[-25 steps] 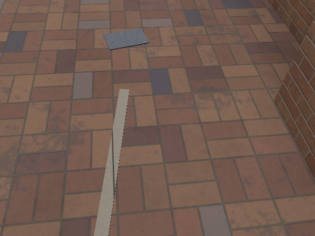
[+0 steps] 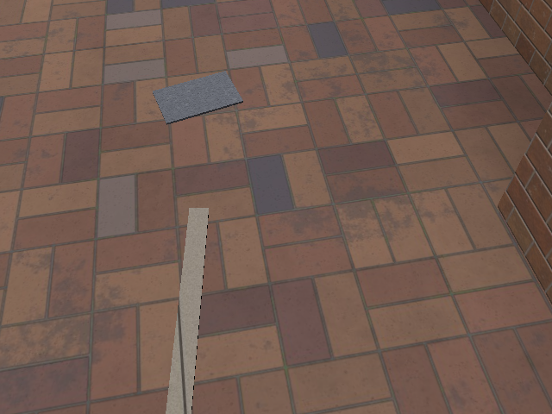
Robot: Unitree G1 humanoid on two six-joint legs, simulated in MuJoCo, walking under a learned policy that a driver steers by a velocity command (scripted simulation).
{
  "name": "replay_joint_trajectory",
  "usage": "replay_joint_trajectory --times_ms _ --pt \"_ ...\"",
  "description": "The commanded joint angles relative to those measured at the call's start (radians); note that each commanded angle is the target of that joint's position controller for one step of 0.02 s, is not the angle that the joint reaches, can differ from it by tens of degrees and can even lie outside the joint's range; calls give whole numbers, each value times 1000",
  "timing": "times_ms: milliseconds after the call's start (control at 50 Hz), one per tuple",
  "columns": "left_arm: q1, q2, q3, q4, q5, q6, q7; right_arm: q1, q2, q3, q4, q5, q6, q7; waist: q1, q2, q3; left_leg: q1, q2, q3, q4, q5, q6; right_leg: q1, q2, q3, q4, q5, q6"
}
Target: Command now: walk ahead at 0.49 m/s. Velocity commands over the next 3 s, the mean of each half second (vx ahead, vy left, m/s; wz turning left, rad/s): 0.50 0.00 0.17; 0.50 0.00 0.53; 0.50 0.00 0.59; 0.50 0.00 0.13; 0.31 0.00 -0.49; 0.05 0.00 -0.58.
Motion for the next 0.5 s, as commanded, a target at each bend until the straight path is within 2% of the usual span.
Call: replay_joint_trajectory --times_ms 20,40,60,80,120,180,240,300,380,420,440,460,480,500 --pt "181 113 38 32 -16 -3 2 -33 -118 -27 -84 2 -23 3 68 -21 -94 -464 86 -74 258 130 22 425 -342 489 -336 -17 -159" --pt "173 91 31 43 -17 -11 5 -40 -106 -28 -79 -12 -14 6 42 -26 -63 -422 108 -72 211 150 15 350 -300 407 -353 61 -130" --pt "174 66 23 60 -19 -17 8 -18 -87 -23 -74 -24 0 14 15 -45 -61 -370 121 -67 174 162 1 295 -269 346 -375 104 -110" --pt "196 63 20 73 -19 -25 8 -14 -71 -22 -71 -27 11 20 6 -51 -63 -349 122 -58 153 167 -9 276 -258 316 -387 146 -107" --pt "238 87 25 99 -27 -39 9 -48 -61 -20 -81 -32 26 30 -3 -49 -45 -382 135 -35 108 193 -29 264 -244 268 -417 186 -113" --pt "288 101 26 121 -28 -40 9 -184 -71 -20 -126 -31 35 35 19 -45 2 -488 161 -3 -3 301 -57 284 -223 220 -459 195 -107" --pt "322 96 22 133 -23 -38 10 -285 -60 -11 -156 -16 30 38 44 -50 17 -510 148 13 -157 401 -60 322 -201 136 -466 254 -76" --pt "368 93 18 153 -18 -40 17 -370 -47 -1 -183 -10 26 39 73 -58 30 -494 115 35 -283 468 -40 379 -213 75 -467 319 -55" --pt "402 91 15 175 -9 -34 34 -433 -54 -1 -215 -17 20 40 84 -59 43 -494 86 72 -382 416 9 515 -258 20 -407 461 -45" --pt "378 112 19 174 -7 -30 43 -396 -65 -8 -211 -22 16 37 53 -74 15 -418 40 110 -410 329 46 561 -271 -16 -299 728 -31" --pt "366 128 22 171 -5 -26 47 -342 -77 -16 -198 -24 15 33 27 -88 -21 -353 6 131 -415 275 69 577 -275 -32 -200 881 -25" --pt "356 141 27 166 -2 -18 48 -245 -94 -27 -169 -26 11 29 -12 -93 -77 -256 -31 145 -439 240 93 577 -273 -47 -48 959 -19" --pt "343 151 29 155 -6 -10 48 -94 -122 -44 -122 -34 5 26 -77 -78 -154 -62 -43 120 -508 273 127 494 -257 -72 161 875 1" --pt "328 133 22 115 -12 -13 44 64 -207 -74 -91 -49 4 15 -138 6 -258 188 135 -120 -530 205 194 271 -222 -88 471 549 26"
Next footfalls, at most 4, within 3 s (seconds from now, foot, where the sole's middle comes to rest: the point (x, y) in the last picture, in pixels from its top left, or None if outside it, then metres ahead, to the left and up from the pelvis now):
0.48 left None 0.43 0.11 -0.76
1.02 right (268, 288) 0.77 0.04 -0.76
1.56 left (145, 266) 0.86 0.37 -0.76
2.12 right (123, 177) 1.19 0.48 -0.76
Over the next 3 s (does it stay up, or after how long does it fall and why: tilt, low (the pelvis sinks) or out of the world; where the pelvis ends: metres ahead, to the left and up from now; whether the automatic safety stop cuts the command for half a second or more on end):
stays up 1.17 0.58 0.02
